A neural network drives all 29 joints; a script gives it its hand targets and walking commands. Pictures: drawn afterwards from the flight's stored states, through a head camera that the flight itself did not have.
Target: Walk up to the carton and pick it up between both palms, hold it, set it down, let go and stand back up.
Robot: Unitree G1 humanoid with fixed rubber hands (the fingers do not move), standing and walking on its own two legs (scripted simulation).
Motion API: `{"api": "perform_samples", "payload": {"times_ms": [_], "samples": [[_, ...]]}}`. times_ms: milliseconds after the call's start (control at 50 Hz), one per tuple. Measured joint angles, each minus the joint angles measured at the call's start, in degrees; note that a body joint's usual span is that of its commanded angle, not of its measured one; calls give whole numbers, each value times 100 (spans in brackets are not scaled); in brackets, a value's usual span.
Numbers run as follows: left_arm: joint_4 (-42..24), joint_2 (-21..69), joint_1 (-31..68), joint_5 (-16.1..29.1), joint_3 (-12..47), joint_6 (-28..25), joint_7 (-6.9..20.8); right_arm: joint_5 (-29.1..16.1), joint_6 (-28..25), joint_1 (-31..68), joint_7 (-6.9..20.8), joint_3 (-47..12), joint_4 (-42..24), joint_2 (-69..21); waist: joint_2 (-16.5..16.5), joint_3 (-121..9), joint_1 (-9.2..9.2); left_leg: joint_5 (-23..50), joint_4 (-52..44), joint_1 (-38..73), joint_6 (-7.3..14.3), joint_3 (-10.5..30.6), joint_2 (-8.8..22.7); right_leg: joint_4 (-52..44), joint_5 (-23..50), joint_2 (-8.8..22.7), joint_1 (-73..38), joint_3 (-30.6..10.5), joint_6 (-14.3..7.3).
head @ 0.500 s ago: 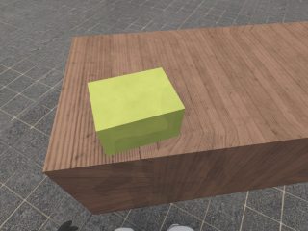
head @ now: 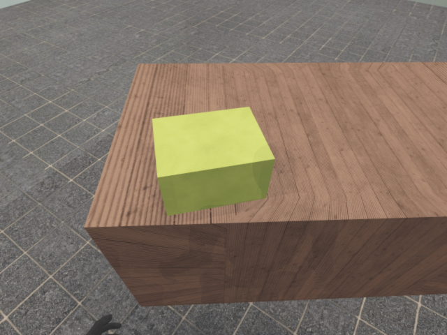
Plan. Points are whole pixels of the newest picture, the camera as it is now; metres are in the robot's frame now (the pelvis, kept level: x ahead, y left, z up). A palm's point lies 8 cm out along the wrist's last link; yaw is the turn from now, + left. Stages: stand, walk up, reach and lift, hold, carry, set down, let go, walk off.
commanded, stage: walk up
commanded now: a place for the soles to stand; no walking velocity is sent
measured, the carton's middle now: (209, 159) +0.54 +0.05 -0.03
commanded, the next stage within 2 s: none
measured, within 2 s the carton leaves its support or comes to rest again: neither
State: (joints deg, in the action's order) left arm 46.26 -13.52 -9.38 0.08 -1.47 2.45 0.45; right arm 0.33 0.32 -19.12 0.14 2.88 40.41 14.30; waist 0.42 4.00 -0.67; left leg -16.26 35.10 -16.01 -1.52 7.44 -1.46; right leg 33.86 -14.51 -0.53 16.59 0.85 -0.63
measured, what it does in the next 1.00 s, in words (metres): stands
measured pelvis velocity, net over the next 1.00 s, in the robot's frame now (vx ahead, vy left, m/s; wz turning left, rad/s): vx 0.01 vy -0.01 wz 0.14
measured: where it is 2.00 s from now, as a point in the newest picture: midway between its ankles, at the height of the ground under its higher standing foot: outside the picture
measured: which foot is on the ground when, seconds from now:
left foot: down 0.00-1.00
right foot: down 0.00-1.00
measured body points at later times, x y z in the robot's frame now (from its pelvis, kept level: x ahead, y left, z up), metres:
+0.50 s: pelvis +0.01 +0.00 +0.00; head +0.03 +0.01 +0.45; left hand +0.09 +0.27 -0.13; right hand +0.10 -0.26 -0.11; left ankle +0.03 +0.14 -0.73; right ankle +0.04 -0.11 -0.73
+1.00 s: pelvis +0.01 -0.01 -0.01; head +0.03 +0.01 +0.44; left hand +0.08 +0.27 -0.13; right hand +0.16 -0.25 -0.11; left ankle +0.03 +0.14 -0.73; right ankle +0.04 -0.11 -0.73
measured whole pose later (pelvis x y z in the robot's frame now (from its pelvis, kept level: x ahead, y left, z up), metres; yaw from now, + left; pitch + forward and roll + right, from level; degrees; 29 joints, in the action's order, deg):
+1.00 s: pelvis +0.01 -0.01 -0.01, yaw +8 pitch -2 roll -1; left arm 43.9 -16.9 -12.2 -0.5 -0.3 2.5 0.7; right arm 0.5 0.8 -17.3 -0.2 2.3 36.7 14.5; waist 0.0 4.1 1.6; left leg -18.6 40.4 -19.5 -2.4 15.1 -4.4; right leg 37.8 -19.2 1.9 16.7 8.6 -1.3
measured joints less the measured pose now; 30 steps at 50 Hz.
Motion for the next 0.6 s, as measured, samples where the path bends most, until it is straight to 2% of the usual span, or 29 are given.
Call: {"api": "perform_samples", "payload": {"times_ms": [320, 600], "samples": [[12, -167, -171, -25, 3, -60, 24, 20, -55, -316, 21, -16, 58, -100, -101, -93, 69, 66, 4, -159, -10, 267, -148, 3, -44, 147, 52, 263, 15], [-21, -233, -239, -35, 90, -48, 2, 21, -21, -29, -16, -39, -213, -39, -57, -25, 153, -90, 243, -265, -36, 537, -228, 147, -255, 205, 20, 538, -11]]}}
